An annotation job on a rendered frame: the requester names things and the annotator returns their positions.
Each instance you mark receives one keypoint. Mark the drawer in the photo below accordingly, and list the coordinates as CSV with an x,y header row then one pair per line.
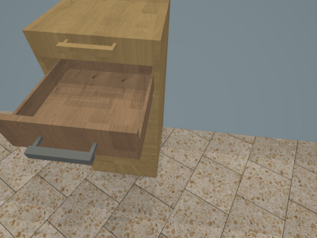
x,y
79,102

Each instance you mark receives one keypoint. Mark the cabinet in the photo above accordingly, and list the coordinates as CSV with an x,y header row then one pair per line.
x,y
138,29

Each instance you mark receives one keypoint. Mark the handle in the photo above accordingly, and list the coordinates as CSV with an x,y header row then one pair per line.
x,y
86,49
60,155

